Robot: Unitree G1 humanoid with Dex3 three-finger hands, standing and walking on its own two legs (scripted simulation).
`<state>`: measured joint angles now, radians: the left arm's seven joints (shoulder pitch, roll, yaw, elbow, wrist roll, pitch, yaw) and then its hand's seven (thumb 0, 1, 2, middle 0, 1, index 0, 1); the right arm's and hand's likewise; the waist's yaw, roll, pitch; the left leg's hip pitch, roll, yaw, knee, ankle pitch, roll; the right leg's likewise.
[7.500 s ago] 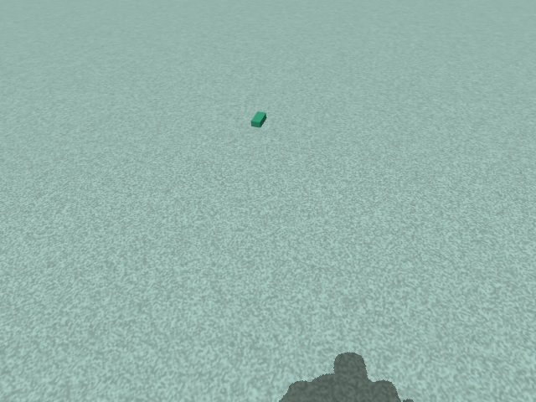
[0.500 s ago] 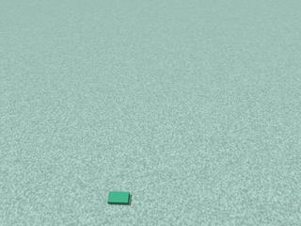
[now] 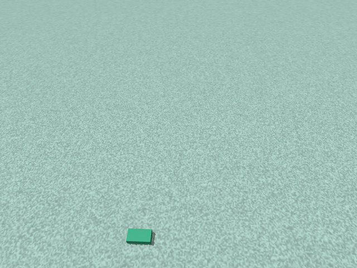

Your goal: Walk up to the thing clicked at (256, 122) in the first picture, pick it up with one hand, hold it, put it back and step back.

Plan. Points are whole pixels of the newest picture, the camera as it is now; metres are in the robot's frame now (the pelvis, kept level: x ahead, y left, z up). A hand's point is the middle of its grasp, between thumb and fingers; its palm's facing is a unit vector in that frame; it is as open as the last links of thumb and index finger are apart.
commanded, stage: walk up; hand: left
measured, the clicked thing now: (139, 236) +0.45 +0.24 -0.76
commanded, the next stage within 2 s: stand in 0.14 s
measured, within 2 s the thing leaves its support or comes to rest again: neither
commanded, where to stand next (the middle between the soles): +0.06 +0.03 m, yaw -3 degrees
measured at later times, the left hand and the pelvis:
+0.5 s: hand out of the picture +0.10 +0.25 -0.16, palm faces -0.01 -0.95 -0.33, open 7.4 cm; pelvis +0.02 +0.00 +0.00, yaw -1 degrees
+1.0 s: hand out of the picture +0.10 +0.25 -0.16, palm faces -0.02 -0.94 -0.33, open 7.4 cm; pelvis +0.02 +0.00 +0.00, yaw -1 degrees
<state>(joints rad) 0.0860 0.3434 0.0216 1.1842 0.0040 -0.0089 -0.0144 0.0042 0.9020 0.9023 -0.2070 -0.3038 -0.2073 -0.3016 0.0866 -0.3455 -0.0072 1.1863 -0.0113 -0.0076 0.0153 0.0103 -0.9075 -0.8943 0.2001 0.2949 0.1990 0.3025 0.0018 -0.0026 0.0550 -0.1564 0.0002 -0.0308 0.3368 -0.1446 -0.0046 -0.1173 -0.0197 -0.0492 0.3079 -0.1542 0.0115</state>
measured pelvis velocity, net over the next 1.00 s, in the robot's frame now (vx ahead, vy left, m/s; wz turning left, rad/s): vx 0.02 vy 0.00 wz -0.01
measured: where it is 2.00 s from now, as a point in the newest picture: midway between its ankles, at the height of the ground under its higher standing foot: outside the picture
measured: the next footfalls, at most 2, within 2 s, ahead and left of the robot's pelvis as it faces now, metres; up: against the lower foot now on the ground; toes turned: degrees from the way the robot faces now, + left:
none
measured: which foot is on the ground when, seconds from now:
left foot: down 0.00-1.00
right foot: down 0.00-1.00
